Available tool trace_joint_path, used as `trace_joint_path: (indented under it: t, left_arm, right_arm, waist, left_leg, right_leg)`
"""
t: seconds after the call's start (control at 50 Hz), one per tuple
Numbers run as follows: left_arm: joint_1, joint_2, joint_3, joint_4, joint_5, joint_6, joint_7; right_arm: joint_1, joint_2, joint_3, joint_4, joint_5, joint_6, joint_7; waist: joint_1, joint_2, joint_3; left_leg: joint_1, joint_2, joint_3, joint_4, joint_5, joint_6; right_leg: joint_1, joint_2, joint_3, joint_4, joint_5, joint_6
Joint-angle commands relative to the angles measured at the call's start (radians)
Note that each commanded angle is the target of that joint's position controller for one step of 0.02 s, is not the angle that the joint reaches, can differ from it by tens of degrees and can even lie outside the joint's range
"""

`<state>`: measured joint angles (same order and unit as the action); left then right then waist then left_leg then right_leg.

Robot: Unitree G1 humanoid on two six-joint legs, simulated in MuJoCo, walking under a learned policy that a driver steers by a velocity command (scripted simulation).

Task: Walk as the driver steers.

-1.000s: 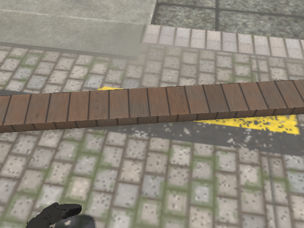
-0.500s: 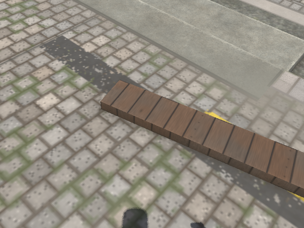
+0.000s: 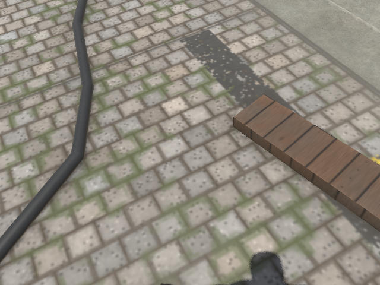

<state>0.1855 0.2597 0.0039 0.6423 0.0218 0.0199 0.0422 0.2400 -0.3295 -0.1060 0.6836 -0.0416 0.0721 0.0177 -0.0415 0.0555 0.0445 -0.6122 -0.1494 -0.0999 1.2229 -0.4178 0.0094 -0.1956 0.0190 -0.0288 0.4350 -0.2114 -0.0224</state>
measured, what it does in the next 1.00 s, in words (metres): steps on the spot, turning right: left foot, then right foot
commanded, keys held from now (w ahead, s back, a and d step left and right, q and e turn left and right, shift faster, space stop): q+shift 0.18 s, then e+shift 0.82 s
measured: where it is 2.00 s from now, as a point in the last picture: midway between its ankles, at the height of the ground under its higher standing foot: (207, 253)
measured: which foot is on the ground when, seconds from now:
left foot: up 0.00-0.34, down 0.36-0.78, up 0.80-1.00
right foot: down 0.00-0.38, up 0.40-0.76, down 0.78-1.00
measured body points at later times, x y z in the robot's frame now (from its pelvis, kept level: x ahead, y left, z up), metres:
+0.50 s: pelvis +0.00 +0.03 +0.01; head +0.02 +0.06 +0.46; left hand -0.02 +0.29 -0.13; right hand +0.23 -0.15 -0.07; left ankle -0.03 +0.13 -0.71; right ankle -0.03 -0.09 -0.67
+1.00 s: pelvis -0.02 +0.00 +0.00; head +0.02 -0.05 +0.45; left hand +0.15 +0.25 -0.09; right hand +0.05 -0.30 -0.12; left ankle +0.03 +0.15 -0.62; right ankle -0.04 -0.07 -0.74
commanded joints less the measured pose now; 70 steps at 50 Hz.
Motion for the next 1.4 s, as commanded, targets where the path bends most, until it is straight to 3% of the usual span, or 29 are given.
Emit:
trace_joint_path:
  t: [0.02, 0.2, 0.28, 0.34, 0.36, 0.38, 0.4, 0.42, 0.44, 0.46, 0.48, 0.54, 0.64, 0.74, 0.76, 0.78, 0.8, 0.82, 0.86, 0.9, 0.94, 0.98, 1.02, 1.06, 1.1, 1.2, 1.34, 1.38, 1.4]
  left_arm:
    - [-0.025, 0.113, 0.035, -0.076, 0.001, -0.015, 0.001]
    - [0.153, 0.144, 0.064, -0.019, 0.011, -0.024, -0.005]
    - [0.118, 0.159, 0.062, 0.002, 0.012, -0.037, -0.024]
    - [0.09, 0.111, 0.033, 0.038, -0.002, -0.034, -0.044]
    - [0.115, 0.113, 0.034, 0.059, -0.017, -0.033, -0.054]
    - [0.182, 0.059, 0.021, 0.031, -0.033, -0.04, -0.069]
    - [0.138, 0.055, 0.021, -0.003, -0.03, -0.02, -0.074]
    - [0.135, 0.1, 0.044, 0.01, -0.023, 0.003, -0.069]
    - [0.149, 0.095, 0.046, 0.008, -0.022, 0.02, -0.065]
    - [0.168, 0.111, 0.062, 0.034, -0.019, 0.029, -0.062]
    - [0.212, 0.101, 0.066, 0.047, -0.009, 0.04, -0.058]
    - [0.233, 0.097, 0.079, 0.073, -0.008, 0.056, -0.06]
    - [0.143, 0.039, 0.064, 0.005, -0.005, 0.069, -0.092]
    - [0.14, 0.07, 0.077, -0.028, -0.014, 0.07, -0.102]
    - [0.193, 0.078, 0.083, -0.007, -0.006, 0.059, -0.098]
    - [0.239, 0.14, 0.097, 0.01, 0.007, 0.037, -0.086]
    - [0.269, 0.311, 0.129, -0.023, 0.008, 0.025, -0.079]
    - [0.352, 0.322, 0.146, -0.009, -0.005, 0.023, -0.076]
    - [0.219, 0.264, 0.128, -0.017, -0.001, 0.029, -0.055]
    - [0.084, 0.183, 0.104, -0.049, -0.028, 0.033, -0.043]
    - [0.114, 0.19, 0.105, -0.042, -0.025, 0.019, -0.046]
    - [0.128, 0.206, 0.115, -0.035, -0.018, 0.011, -0.046]
    - [0.145, 0.201, 0.112, -0.027, -0.015, 0.007, -0.038]
    - [0.181, 0.173, 0.101, -0.013, -0.007, -0.002, -0.041]
    - [0.183, 0.151, 0.088, 0.002, -0.001, -0.017, -0.055]
    - [0.169, 0.201, 0.101, 0.019, 0.01, -0.062, -0.069]
    - [0.061, 0.193, 0.099, 0.035, 0.018, -0.085, -0.049]
    - [0.02, 0.166, 0.087, 0.028, 0.026, -0.082, -0.043]
    - [-0.033, 0.098, 0.059, -0.029, 0.021, -0.086, -0.046]
  right_arm:
    - [0.032, -0.097, -0.024, -0.048, 0.012, 0.011, 0.016]
    - [-0.155, -0.009, 0.019, -0.146, 0.012, 0.023, 0.024]
    - [-0.139, 0.039, 0.047, -0.15, 0.033, 0.012, 0.005]
    - [-0.046, 0.066, 0.067, -0.094, 0.035, -0.006, -0.014]
    - [0.004, 0.044, 0.069, -0.073, 0.017, -0.021, -0.022]
    - [0.032, -0.069, 0.048, -0.081, -0.012, -0.036, -0.035]
    - [0.016, -0.102, 0.043, -0.069, 0.017, -0.04, -0.053]
    - [0.014, -0.086, 0.046, -0.07, 0.02, -0.047, -0.058]
    - [-0.015, -0.098, 0.039, -0.073, 0.026, -0.045, -0.068]
    - [-0.084, -0.041, 0.059, -0.073, 0.026, -0.043, -0.074]
    - [-0.169, -0.022, 0.063, -0.082, 0.032, -0.044, -0.082]
    - [-0.191, 0.034, 0.073, -0.089, 0.025, -0.051, -0.084]
    - [-0.141, 0.011, 0.053, -0.069, 0.01, -0.072, -0.085]
    - [-0.103, -0.027, 0.025, -0.05, 0.013, -0.074, -0.063]
    - [-0.09, -0.022, 0.023, -0.041, 0.02, -0.067, -0.062]
    - [-0.054, 0.002, 0.024, -0.034, 0.014, -0.056, -0.055]
    - [-0.147, 0.03, 0.038, -0.137, 0.024, -0.051, -0.042]
    - [-0.215, 0.007, 0.041, -0.152, 0.004, -0.044, -0.046]
    - [-0.186, 0.002, 0.042, -0.115, 0.018, -0.053, -0.048]
    - [-0.148, -0.028, 0.034, -0.074, -0.009, -0.051, -0.043]
    - [-0.118, -0.012, 0.041, -0.076, -0.007, -0.041, -0.04]
    - [-0.106, -0.002, 0.049, -0.071, -0.003, -0.037, -0.043]
    - [-0.09, -0.009, 0.051, -0.067, -0.001, -0.036, -0.043]
    - [-0.064, -0.02, 0.053, -0.05, -0.01, -0.039, -0.027]
    - [-0.11, -0.02, 0.053, -0.06, -0.018, -0.046, -0.004]
    - [-0.131, -0.038, 0.049, -0.058, 0.008, -0.069, 0.033]
    - [-0.024, -0.048, 0.037, -0.051, 0.027, -0.074, 0.048]
    - [0.233, -0.082, 0.012, 0.047, 0.02, -0.087, 0.037]
    - [0.428, -0.193, -0.022, 0.091, 0.01, -0.105, 0.02]
  waist:
    - [0.008, -0.181, -0.05]
    - [0.097, -0.192, -0.07]
    - [0.059, -0.211, -0.107]
    - [0.004, -0.245, -0.11]
    - [-0.024, -0.21, -0.113]
    - [0.0, -0.016, -0.201]
    - [-0.007, 0.215, -0.204]
    - [-0.012, 0.125, -0.154]
    - [-0.016, 0.186, -0.146]
    - [0.036, 0.107, -0.076]
    - [0.084, 0.158, -0.049]
    - [0.087, 0.091, -0.056]
    - [0.041, 0.116, -0.079]
    - [0.041, 0.061, -0.093]
    - [0.068, -0.013, -0.103]
    - [0.084, -0.234, -0.059]
    - [0.095, -0.436, -0.009]
    - [0.162, -0.287, -0.071]
    - [0.088, -0.218, -0.001]
    - [0.05, -0.161, -0.046]
    - [0.042, -0.144, -0.076]
    - [0.049, -0.108, -0.101]
    - [0.056, -0.12, -0.12]
    - [0.078, -0.151, -0.16]
    - [0.089, -0.207, -0.081]
    - [0.088, -0.204, -0.013]
    - [0.007, -0.151, 0.061]
    - [-0.103, -0.004, -0.007]
    - [-0.181, 0.278, -0.066]
  left_leg:
    - [-0.1, 0.06, 0.048, 0.27, 0.033, -0.037]
    - [-0.156, 0.151, 0.104, 0.02, -0.02, -0.052]
    - [0.068, 0.109, 0.109, -0.2, -0.145, 0.002]
    - [0.353, 0.095, 0.148, -0.595, -0.007, 0.026]
    - [0.531, 0.134, 0.102, -0.808, 0.255, 0.033]
    - [0.707, 0.37, -0.141, -0.837, 0.495, 0.094]
    - [0.542, 0.51, -0.238, -0.807, 0.832, 0.239]
    - [0.591, 0.521, -0.18, -0.77, 1.002, 0.299]
    - [0.516, 0.527, -0.132, -0.818, 0.85, 0.33]
    - [0.472, 0.451, -0.037, -0.859, 0.732, 0.27]
    - [0.4, 0.427, 0.026, -0.89, 0.618, 0.246]
    - [0.391, 0.381, 0.172, -0.878, 0.611, 0.218]
    - [0.436, 0.441, 0.214, -0.804, 0.449, 0.203]
    - [0.354, 0.508, 0.242, -0.611, 0.296, 0.133]
    - [0.289, 0.465, 0.291, -0.472, 0.165, 0.081]
    - [0.132, 0.368, 0.356, -0.193, -0.078, 0.027]
    - [-0.164, 0.168, 0.29, -0.021, -0.372, -0.045]
    - [-0.168, 0.188, 0.124, 0.081, -0.343, -0.048]
    - [-0.224, 0.2, 0.079, 0.124, -0.13, -0.029]
    - [-0.177, 0.205, 0.061, 0.113, 0.037, -0.018]
    - [-0.147, 0.19, 0.06, 0.127, 0.058, -0.029]
    - [-0.143, 0.181, 0.054, 0.08, 0.077, -0.036]
    - [-0.167, 0.175, 0.059, 0.036, 0.09, -0.035]
    - [-0.161, 0.196, 0.074, -0.022, 0.124, -0.028]
    - [-0.175, 0.214, 0.087, -0.132, 0.177, -0.02]
    - [-0.118, 0.219, 0.103, -0.333, 0.173, 0.024]
    - [0.137, 0.208, 0.185, -0.485, 0.047, 0.142]
    - [0.48, 0.085, 0.233, -0.596, -0.007, 0.174]
    - [0.684, 0.248, -0.217, -0.809, -0.363, 0.273]
  right_leg:
    - [0.071, -0.251, 0.08, -0.108, 0.483, -0.123]
    - [0.234, -0.35, 0.021, -0.064, 0.631, -0.192]
    - [0.118, -0.348, 0.017, -0.058, 0.656, -0.211]
    - [0.026, -0.269, 0.004, -0.017, 0.675, -0.155]
    - [-0.064, -0.245, -0.012, 0.026, 0.657, -0.095]
    - [-0.184, -0.179, -0.058, 0.145, 0.325, -0.008]
    - [-0.195, -0.06, -0.045, 0.235, -0.359, 0.016]
    - [-0.284, -0.029, 0.026, 0.451, -0.446, 0.02]
    - [-0.327, -0.014, 0.032, 0.602, -0.44, 0.02]
    - [-0.328, -0.048, 0.056, 0.645, -0.346, 0.021]
    - [-0.306, -0.049, 0.021, 0.658, -0.279, 0.039]
    - [-0.265, -0.053, -0.023, 0.676, -0.166, 0.087]
    - [-0.21, -0.09, -0.029, 0.393, -0.116, 0.073]
    - [-0.061, -0.057, -0.096, 0.176, -0.106, 0.028]
    - [0.037, -0.033, -0.082, 0.068, -0.054, 0.012]
    - [0.101, -0.136, 0.109, -0.033, 0.174, -0.012]
    - [0.096, -0.412, 0.596, -0.072, 0.64, -0.182]
    - [0.106, -0.435, 0.631, -0.136, 0.543, -0.266]
    - [0.084, -0.32, 0.477, -0.109, 0.306, -0.237]
    - [0.071, -0.203, 0.369, -0.11, 0.288, -0.153]
    - [0.06, -0.2, 0.372, -0.07, 0.51, -0.174]
    - [0.077, -0.173, 0.376, -0.059, 0.496, -0.176]
    - [0.132, -0.176, 0.38, -0.046, 0.551, -0.181]
    - [0.155, -0.169, 0.412, -0.142, 0.02, -0.198]
    - [0.11, -0.177, 0.458, -0.236, -0.326, -0.199]
    - [0.103, -0.26, 0.387, -0.293, -0.39, -0.173]
    - [0.014, -0.327, 0.118, -0.306, -0.34, -0.105]
    - [-0.13, -0.219, -0.071, 0.085, -0.015, -0.08]
    - [-0.394, -0.084, -0.159, 0.611, 0.146, -0.029]
Keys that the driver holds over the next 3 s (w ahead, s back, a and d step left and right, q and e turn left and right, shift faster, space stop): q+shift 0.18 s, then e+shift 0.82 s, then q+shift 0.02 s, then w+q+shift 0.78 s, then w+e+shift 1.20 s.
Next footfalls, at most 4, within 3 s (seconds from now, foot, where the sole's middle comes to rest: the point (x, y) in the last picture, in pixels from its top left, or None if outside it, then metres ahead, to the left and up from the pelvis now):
0.36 left None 0.01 0.14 -0.75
0.78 right None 0.00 -0.08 -0.78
1.38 left None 0.21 0.09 -0.77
1.82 right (230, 228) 0.68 -0.09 -0.78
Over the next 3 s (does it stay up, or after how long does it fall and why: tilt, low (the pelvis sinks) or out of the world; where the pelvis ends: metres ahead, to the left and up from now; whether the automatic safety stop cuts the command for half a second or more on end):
stays up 1.54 -0.01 -0.03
